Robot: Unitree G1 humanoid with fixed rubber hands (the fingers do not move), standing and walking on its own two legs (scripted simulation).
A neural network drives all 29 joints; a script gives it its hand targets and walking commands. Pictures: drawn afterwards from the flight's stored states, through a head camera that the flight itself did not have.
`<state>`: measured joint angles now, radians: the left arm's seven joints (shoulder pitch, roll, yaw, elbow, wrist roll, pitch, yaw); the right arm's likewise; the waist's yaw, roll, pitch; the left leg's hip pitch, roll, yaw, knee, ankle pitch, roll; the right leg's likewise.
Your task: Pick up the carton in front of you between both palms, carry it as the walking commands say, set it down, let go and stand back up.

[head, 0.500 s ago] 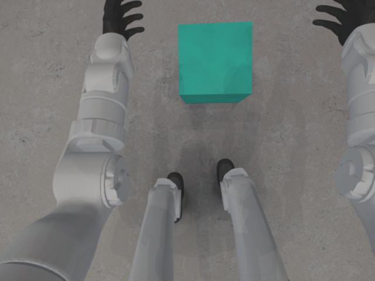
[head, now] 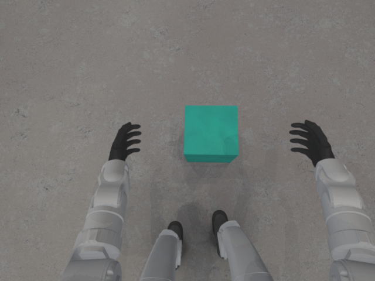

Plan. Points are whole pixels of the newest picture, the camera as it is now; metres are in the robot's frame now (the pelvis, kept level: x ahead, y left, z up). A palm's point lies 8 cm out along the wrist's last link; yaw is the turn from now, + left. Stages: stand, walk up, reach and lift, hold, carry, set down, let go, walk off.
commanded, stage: let go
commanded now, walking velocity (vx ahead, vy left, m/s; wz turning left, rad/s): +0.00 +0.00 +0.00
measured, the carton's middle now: (209, 136) +0.51 -0.06 -0.60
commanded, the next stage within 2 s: stand in 0.90 s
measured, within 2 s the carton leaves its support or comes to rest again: neither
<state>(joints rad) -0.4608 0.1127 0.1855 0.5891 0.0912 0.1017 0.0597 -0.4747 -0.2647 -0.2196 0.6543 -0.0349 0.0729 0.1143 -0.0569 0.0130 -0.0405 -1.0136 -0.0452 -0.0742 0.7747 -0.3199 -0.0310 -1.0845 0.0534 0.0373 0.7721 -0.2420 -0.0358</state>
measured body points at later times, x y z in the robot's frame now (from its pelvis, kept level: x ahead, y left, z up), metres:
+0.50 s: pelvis +0.04 +0.03 +0.05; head +0.08 +0.04 +0.50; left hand +0.22 +0.26 -0.03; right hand +0.20 -0.20 -0.03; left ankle +0.00 +0.14 -0.69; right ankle +0.04 -0.09 -0.69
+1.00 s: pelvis +0.05 +0.03 +0.05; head +0.05 +0.02 +0.50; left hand +0.21 +0.28 -0.04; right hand +0.21 -0.24 -0.03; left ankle +0.00 +0.14 -0.69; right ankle +0.04 -0.09 -0.69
